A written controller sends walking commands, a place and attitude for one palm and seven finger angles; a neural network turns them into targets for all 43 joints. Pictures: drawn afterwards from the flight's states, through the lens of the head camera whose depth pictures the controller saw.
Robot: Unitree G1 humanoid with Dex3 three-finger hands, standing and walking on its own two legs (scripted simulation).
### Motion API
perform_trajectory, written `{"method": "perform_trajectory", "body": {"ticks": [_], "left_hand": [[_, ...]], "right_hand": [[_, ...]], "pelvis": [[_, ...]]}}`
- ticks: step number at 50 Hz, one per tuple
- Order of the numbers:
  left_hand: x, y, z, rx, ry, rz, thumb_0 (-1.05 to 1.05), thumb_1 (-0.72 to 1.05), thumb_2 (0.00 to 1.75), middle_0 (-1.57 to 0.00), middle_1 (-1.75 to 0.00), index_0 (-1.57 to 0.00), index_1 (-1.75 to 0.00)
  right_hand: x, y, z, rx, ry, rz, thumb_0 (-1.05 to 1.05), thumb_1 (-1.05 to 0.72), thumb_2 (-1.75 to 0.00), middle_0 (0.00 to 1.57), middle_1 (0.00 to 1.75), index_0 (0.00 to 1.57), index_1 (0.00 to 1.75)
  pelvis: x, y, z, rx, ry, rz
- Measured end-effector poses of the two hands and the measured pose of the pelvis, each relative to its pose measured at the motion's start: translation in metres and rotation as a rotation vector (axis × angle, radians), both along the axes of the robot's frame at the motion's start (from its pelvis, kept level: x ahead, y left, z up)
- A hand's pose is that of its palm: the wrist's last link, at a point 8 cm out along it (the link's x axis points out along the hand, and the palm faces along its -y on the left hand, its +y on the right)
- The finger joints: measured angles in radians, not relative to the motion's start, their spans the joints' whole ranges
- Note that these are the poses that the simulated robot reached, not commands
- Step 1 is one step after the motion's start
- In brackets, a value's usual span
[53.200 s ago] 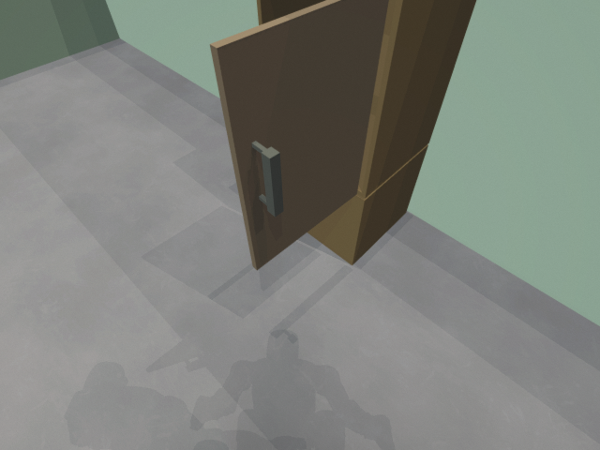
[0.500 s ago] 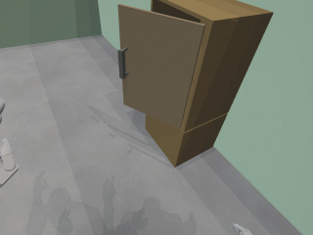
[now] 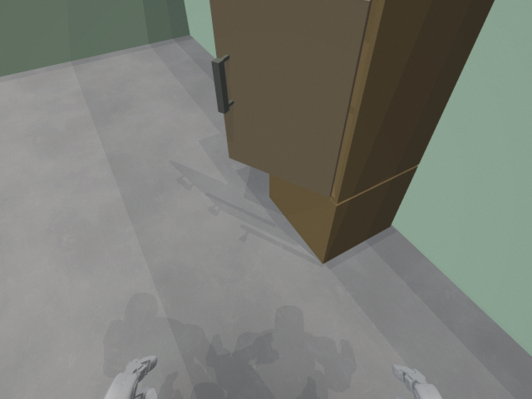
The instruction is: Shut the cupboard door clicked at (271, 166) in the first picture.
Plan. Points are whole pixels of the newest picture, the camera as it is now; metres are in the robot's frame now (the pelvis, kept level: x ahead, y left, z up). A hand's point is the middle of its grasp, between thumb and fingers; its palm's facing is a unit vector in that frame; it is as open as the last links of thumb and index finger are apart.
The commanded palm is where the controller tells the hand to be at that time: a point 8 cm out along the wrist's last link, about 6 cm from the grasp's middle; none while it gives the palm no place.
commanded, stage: let the arm hang, fingers relaxed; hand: left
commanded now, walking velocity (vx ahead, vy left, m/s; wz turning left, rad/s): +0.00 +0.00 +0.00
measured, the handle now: (224, 84) +0.95 +0.13 -0.01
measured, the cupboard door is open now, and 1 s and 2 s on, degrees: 29 29 29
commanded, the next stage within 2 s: look to check the result in 0.88 s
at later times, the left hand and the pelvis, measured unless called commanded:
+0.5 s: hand out of the picture +0.00 +0.19 -0.16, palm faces +0.00 -0.98 -0.20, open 7.3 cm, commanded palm none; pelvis +0.03 +0.01 +0.02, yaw -1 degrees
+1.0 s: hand out of the picture +0.01 +0.17 -0.16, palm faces +0.00 -0.99 -0.17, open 7.4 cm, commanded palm none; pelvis +0.04 +0.01 +0.02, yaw -1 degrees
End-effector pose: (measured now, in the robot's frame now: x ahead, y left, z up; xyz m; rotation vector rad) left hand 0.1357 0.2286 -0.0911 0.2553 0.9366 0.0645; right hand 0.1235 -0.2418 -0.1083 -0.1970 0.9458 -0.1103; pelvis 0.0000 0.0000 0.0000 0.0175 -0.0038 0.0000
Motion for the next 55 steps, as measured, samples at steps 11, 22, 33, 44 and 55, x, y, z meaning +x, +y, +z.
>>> {"method": "perform_trajectory", "body": {"ticks": [11, 22, 33, 44, 55], "left_hand": [[-0.112, 0.006, -0.036, -0.03, 0.396, 0.167, -0.04, 0.99, 0.89, -0.21, -0.3, -0.2, -0.3], [-0.145, 0.011, -0.031, -0.014, 0.537, 0.176, 0.0, 0.92, 0.89, -0.2, -0.3, -0.19, -0.3], [-0.127, -0.008, -0.037, -0.066, 0.501, 0.157, 0.0, 0.91, 0.89, -0.2, -0.3, -0.19, -0.3], [-0.122, -0.012, -0.038, -0.077, 0.497, 0.156, 0.0, 0.91, 0.89, -0.2, -0.3, -0.19, -0.3], [-0.131, -0.003, -0.036, -0.052, 0.529, 0.167, 0.0, 0.91, 0.89, -0.2, -0.3, -0.19, -0.3]], "right_hand": [[-0.072, 0.008, -0.01, -0.004, 0.35, -0.08, 0.0, -0.92, -0.9, 0.2, 0.3, 0.21, 0.3], [-0.114, 0.021, -0.016, 0.025, 0.47, -0.142, 0.01, -0.91, -0.9, 0.2, 0.3, 0.2, 0.3], [-0.122, 0.047, -0.02, 0.077, 0.486, -0.158, 0.0, -0.9, -0.9, 0.2, 0.3, 0.2, 0.3], [-0.123, 0.051, -0.02, 0.082, 0.488, -0.17, 0.01, -0.91, -0.9, 0.2, 0.3, 0.2, 0.3], [-0.116, 0.042, -0.018, 0.061, 0.483, -0.17, 0.0, -0.9, -0.9, 0.2, 0.3, 0.2, 0.3]], "pelvis": [[0.017, -0.004, 0.017, -0.03, -0.001, 0.002], [0.026, 0.005, 0.021, -0.021, -0.017, -0.017], [0.03, 0.01, 0.021, -0.015, -0.017, -0.021], [0.034, 0.011, 0.021, -0.013, -0.013, -0.024], [0.037, 0.011, 0.021, -0.014, -0.013, -0.025]]}}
